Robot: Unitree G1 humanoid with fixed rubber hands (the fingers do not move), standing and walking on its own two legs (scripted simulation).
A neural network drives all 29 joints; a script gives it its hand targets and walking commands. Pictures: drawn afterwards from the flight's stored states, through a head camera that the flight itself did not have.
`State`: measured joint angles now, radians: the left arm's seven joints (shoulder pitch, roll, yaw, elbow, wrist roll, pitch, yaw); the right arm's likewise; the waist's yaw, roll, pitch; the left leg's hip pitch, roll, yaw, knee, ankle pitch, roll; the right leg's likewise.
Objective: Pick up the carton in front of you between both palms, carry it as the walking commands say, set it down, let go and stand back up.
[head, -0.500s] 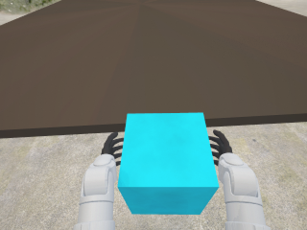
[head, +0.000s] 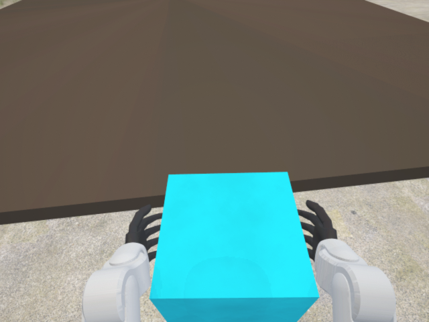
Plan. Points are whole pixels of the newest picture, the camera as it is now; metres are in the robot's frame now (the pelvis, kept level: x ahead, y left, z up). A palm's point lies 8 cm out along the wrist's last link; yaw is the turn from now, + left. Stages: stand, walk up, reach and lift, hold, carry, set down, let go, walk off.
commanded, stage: carry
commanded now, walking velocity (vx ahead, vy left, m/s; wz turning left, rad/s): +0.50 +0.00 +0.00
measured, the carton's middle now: (229, 257) +0.26 -0.01 +0.02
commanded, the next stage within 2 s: none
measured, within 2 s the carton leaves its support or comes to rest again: neither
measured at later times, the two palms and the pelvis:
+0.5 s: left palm (171, 136) +0.54 +0.11 +0.10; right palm (288, 128) +0.56 -0.19 +0.09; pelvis +0.32 -0.05 +0.00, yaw +2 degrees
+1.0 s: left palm (171, 67) +0.91 +0.14 +0.13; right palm (257, 62) +0.92 -0.16 +0.13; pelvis +0.59 -0.01 -0.02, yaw +1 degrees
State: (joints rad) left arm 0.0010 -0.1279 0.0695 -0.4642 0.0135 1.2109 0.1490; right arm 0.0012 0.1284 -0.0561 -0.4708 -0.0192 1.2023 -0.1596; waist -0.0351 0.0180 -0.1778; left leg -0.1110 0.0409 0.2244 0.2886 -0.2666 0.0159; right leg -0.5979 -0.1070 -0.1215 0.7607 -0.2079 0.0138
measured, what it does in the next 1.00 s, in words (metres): walks ahead: right foot, then left foot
